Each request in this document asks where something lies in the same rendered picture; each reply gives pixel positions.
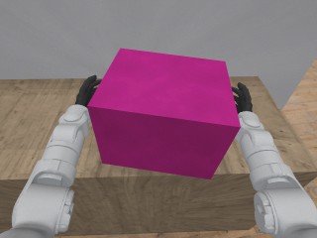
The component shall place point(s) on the carton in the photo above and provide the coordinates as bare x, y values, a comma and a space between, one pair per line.
164, 113

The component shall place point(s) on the robot left hand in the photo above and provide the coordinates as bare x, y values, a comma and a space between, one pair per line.
86, 91

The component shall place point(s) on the robot left upper arm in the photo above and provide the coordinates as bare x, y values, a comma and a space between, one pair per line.
44, 211

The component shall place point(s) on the right robot forearm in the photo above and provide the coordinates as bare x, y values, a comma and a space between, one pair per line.
267, 169

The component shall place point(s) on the robot right hand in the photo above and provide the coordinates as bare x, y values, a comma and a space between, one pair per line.
244, 101

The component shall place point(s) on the left robot forearm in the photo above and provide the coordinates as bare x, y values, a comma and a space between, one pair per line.
58, 163

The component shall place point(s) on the robot right upper arm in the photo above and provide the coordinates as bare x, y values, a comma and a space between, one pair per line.
285, 212

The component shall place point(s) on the pedestal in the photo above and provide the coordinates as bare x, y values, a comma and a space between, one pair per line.
116, 200

